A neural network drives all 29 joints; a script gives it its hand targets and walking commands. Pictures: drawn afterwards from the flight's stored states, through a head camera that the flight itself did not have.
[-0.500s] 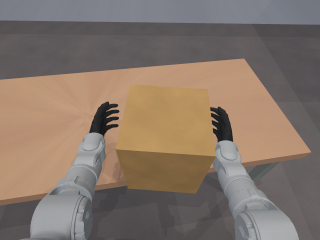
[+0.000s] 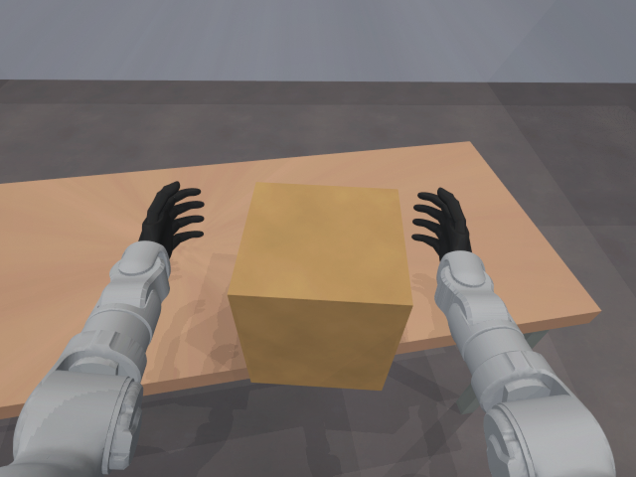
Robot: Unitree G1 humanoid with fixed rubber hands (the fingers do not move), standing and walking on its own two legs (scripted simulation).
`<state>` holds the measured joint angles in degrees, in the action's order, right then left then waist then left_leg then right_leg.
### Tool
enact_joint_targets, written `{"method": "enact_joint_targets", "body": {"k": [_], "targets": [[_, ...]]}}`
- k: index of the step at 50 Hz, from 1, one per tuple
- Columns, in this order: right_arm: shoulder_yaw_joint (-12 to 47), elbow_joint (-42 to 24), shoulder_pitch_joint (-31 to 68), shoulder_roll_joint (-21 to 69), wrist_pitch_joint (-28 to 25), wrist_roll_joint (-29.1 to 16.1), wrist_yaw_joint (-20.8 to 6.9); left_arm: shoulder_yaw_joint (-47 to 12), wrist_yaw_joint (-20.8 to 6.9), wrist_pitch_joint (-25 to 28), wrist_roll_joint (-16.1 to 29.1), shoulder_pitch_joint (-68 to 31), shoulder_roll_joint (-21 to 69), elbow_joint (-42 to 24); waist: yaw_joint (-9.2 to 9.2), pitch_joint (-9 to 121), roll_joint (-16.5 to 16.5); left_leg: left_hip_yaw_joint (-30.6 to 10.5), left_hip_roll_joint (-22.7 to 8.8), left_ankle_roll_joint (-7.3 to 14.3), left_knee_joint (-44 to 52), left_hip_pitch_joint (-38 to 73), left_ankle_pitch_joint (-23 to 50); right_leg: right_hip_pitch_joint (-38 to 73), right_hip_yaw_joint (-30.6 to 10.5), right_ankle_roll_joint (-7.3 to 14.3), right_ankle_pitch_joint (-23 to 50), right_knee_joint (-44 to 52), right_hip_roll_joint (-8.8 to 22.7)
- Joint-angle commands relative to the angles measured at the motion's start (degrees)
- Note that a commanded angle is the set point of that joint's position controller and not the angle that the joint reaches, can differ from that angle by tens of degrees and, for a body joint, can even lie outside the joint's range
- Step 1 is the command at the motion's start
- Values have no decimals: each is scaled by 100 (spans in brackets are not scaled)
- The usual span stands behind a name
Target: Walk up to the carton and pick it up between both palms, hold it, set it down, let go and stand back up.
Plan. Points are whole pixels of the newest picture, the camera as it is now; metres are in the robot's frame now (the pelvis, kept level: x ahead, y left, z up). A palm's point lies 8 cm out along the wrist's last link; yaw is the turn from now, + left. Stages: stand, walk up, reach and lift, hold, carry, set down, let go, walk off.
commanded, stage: set down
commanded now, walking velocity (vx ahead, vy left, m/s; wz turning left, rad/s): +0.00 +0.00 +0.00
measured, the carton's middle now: (321, 290) +0.41 +0.00 -0.02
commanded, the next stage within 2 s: none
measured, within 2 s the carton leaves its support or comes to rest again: neither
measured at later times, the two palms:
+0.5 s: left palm (135, 206) +0.42 +0.23 +0.15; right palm (469, 213) +0.41 -0.17 +0.15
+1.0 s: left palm (130, 272) +0.36 +0.24 +0.09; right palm (462, 275) +0.36 -0.17 +0.09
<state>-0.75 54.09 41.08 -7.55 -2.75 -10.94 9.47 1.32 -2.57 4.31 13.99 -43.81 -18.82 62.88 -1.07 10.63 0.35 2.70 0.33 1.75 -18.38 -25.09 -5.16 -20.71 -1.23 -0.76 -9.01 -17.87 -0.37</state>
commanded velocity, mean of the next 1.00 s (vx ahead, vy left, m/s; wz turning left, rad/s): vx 0.00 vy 0.00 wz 0.00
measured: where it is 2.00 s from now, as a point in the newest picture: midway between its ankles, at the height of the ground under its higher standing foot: outside the picture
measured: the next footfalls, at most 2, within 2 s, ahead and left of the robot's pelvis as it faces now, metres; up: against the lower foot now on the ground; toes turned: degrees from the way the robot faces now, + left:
none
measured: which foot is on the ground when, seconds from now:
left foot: down 0.00-1.00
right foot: down 0.00-1.00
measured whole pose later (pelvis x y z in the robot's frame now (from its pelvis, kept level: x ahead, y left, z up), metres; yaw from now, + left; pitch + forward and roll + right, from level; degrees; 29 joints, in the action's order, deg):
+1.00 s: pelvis +0.00 -0.01 +0.01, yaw +0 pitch +3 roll +0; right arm 2.8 36.9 27.5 -8.2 5.7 -12.3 11.4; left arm 5.3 -5.8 -3.8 11.9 -30.8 -19.2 47.4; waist 0.8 5.5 0.2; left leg 2.8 0.1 1.3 -12.4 -12.1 -3.3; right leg -7.9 -1.5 -0.1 -7.1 -12.1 -0.7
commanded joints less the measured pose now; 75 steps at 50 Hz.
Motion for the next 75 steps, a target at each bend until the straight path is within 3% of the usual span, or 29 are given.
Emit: {"method": "enact_joint_targets", "body": {"k": [1,3,7,13,21,24,29,34,38,41,43,44,53,58,61,65,68,71,75], "targets": [[-13,-826,2165,-590,246,-55,42,134,-2,-250,90,-2224,-970,-931,38,2030,272,-269,55,-254,-293,2666,1593,-175,-50,-21,463,344,-153],[-41,-759,2175,-641,445,-47,77,178,-33,-456,74,-2249,-992,-880,21,1822,351,-263,41,-254,-268,2697,1533,-167,-55,6,405,428,-141],[-39,-1047,2458,-688,732,-49,125,269,-52,-755,92,-2409,-1138,-1070,26,1766,178,-255,18,-238,-190,2861,1719,-34,-47,-5,552,515,-154],[-83,-1424,2703,-923,1084,-127,158,297,-57,-1135,108,-2586,-1244,-1575,-8,1973,347,-232,-18,-298,-116,3197,2270,258,-22,38,824,677,-186],[163,-1482,2249,-789,1528,-267,191,500,-178,-1598,-52,-2137,-1235,-1619,54,1485,190,-162,6,-239,153,3191,2249,713,-85,15,1062,871,-174],[165,-1776,2257,-768,1516,-358,204,466,-203,-1593,-82,-2203,-1171,-1893,79,1686,386,-131,4,-231,201,3260,2397,792,-98,10,1201,872,-146],[67,-1887,1728,-794,1379,-192,203,623,-265,-1470,-230,-1786,-1074,-2074,41,1638,397,-137,25,-255,262,3422,2384,854,-85,48,1153,964,-142],[83,-2159,1498,-732,1193,-54,228,780,-256,-1248,-322,-1507,-1057,-2027,148,1425,146,-94,38,-185,347,3162,1976,884,-35,39,863,936,-142],[151,-2339,1370,-604,1019,-139,209,671,-201,-1018,-227,-1430,-1035,-2185,249,1506,219,-97,32,-114,351,3012,1705,882,-73,75,645,858,-94],[201,-2194,984,-559,929,-151,198,548,-256,-890,-155,-1128,-905,-2092,131,1303,199,-103,24,-84,307,2968,1546,837,-87,80,558,859,-76],[237,-2451,837,-549,824,-178,203,562,-267,-775,-130,-943,-929,-2241,206,1441,179,-90,37,-73,286,3018,1637,854,-64,70,629,819,-78],[257,-2270,601,-519,794,-144,199,589,-303,-736,-182,-727,-888,-2051,189,1249,128,-87,44,-66,277,2996,1602,863,-76,70,583,831,-63],[168,-2752,-100,-542,445,-72,170,451,-348,-456,-205,-57,-715,-2812,197,1003,260,-154,14,-127,221,3038,1533,706,-48,140,274,837,-99],[278,-2845,-807,-433,313,-38,136,432,-360,-375,-308,777,-515,-2845,275,591,150,-180,-16,-95,234,3027,1384,739,-44,141,116,843,-117],[223,-3106,-941,-483,209,-55,136,392,-304,-272,-296,826,-492,-3356,281,611,209,-203,-32,-93,226,2952,1314,702,-42,168,19,798,-108],[303,-3098,-1447,-434,-4,-93,93,360,-235,-87,-365,1323,-381,-3359,390,389,250,-193,-72,-77,161,2971,1128,639,-49,209,-234,753,-101],[334,-3002,-1963,-377,-157,-72,103,333,-269,17,-427,1823,-259,-3334,361,218,262,-193,-71,-63,141,2943,1131,751,-89,211,-108,737,-84],[347,-3290,-2373,-467,-342,-101,142,331,-288,147,-437,2260,-154,-3675,365,282,241,-233,-106,-56,111,3053,1363,827,-85,217,61,713,-89],[413,-3475,-2549,-398,-564,-72,125,312,-250,339,-431,2419,-158,-3806,406,42,175,-231,-129,-23,33,2919,1115,642,-94,235,-141,656,-72]]}}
